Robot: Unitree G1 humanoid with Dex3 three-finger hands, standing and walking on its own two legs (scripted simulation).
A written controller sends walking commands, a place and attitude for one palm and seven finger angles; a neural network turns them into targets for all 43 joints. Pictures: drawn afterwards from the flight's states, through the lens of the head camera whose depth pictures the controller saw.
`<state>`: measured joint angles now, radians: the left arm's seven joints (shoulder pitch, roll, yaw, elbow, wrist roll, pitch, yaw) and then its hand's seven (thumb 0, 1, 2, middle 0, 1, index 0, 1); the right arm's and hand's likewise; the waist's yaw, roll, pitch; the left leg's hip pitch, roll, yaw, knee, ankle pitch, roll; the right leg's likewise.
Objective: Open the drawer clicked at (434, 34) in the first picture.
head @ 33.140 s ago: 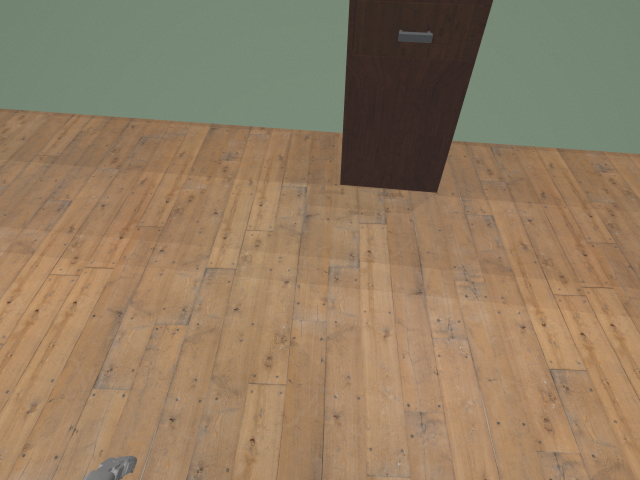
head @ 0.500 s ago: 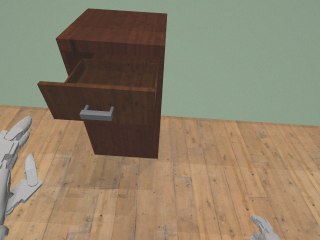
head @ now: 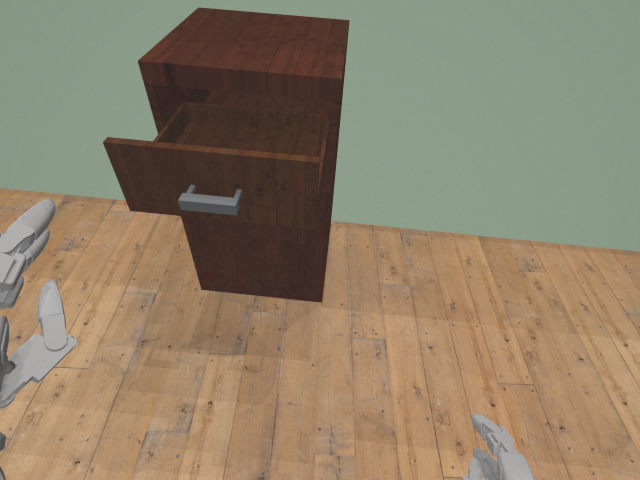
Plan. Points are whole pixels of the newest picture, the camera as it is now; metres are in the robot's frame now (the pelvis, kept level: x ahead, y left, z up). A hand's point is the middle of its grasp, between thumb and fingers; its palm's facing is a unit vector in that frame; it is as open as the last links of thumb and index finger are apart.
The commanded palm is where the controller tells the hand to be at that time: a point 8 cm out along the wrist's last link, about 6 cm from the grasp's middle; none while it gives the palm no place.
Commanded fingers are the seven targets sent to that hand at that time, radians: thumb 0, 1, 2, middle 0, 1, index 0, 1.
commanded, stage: stop stepping back and stand still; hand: left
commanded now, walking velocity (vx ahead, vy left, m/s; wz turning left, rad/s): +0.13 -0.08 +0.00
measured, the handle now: (212, 197) +0.65 +0.24 -0.04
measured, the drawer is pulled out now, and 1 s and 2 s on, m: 0.26 0.26 0.26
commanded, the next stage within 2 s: let the arm hang, fingers relaxed in 0.32 s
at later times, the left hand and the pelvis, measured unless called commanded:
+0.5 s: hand (101, 382) +0.19 +0.23 +0.10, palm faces +0.26 -0.80 -0.54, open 7.4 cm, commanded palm none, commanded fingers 0.00 0.90 0.90 -0.20 -0.30 -0.20 -0.30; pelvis -0.02 -0.02 -0.01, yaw +2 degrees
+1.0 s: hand out of the picture -0.09 +0.16 -0.17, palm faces +0.08 -0.97 -0.24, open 7.2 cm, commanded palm none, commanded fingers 0.00 0.90 0.90 -0.20 -0.30 -0.20 -0.30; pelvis -0.04 -0.03 +0.00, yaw +2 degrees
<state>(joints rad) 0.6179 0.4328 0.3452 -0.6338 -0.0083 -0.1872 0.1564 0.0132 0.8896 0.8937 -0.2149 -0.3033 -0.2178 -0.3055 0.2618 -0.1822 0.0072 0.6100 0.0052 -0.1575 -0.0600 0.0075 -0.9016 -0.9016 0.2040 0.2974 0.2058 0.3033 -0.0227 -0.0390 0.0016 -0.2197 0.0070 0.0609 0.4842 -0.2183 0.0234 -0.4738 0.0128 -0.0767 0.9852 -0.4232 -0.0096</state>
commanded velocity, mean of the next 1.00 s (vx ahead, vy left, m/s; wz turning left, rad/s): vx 0.01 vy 0.00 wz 0.00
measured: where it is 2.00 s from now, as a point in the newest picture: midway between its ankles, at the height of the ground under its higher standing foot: outside the picture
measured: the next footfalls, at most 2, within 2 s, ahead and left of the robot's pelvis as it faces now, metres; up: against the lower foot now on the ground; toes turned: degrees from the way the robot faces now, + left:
right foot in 0.12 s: +0.05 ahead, -0.12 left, +0.00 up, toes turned -2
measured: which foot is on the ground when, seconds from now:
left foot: down 0.00-1.00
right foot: up 0.00-0.10, down 0.12-1.00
